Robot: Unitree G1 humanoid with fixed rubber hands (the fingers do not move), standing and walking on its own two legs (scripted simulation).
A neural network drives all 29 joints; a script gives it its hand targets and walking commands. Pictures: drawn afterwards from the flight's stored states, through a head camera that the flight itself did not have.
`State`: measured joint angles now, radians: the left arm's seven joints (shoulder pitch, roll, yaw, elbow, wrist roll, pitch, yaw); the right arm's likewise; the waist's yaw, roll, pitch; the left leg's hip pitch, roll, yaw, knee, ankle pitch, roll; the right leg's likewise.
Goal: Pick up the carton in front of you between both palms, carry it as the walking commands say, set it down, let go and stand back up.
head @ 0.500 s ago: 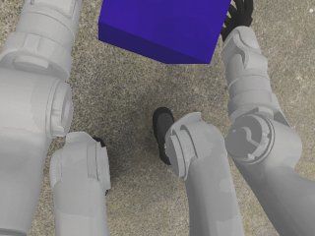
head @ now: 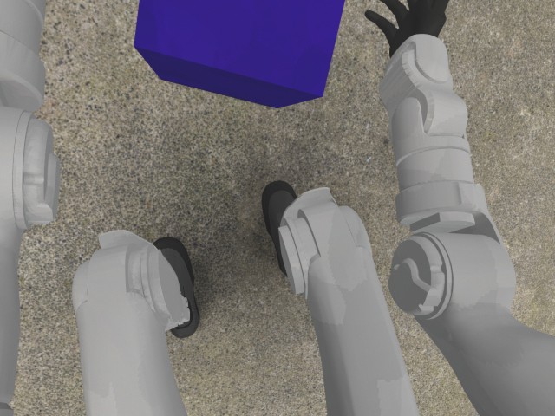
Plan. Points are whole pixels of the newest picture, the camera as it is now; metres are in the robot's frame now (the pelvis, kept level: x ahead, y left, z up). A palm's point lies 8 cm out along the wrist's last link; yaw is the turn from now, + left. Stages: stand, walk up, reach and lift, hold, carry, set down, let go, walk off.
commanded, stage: set down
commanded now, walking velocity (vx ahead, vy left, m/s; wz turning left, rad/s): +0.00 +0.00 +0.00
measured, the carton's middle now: (239, 12) +0.56 -0.07 -0.30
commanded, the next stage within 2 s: let go in 0.72 s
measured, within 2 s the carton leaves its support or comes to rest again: neither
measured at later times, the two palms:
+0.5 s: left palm out of the picture +0.64 +0.12 +0.02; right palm out of the picture +0.48 -0.24 +0.02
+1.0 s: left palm out of the picture +0.57 +0.15 +0.14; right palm out of the picture +0.44 -0.22 +0.15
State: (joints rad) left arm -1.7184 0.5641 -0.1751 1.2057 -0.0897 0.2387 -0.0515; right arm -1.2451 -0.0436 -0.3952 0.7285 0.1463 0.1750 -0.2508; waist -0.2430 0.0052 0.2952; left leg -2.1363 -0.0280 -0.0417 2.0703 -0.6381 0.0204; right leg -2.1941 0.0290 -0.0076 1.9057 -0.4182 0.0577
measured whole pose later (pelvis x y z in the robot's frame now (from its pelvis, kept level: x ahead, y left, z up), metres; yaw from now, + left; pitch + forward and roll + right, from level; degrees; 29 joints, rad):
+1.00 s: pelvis +0.06 +0.00 +0.24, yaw +4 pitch +43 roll +0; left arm -1.06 0.29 0.21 0.87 0.19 0.23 -0.03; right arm -0.65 0.04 -0.38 0.45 -0.08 0.20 -0.05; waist -0.20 0.02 -0.07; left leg -1.42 -0.07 -0.06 1.05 -0.36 0.00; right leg -1.48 -0.01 0.03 0.96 -0.23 0.03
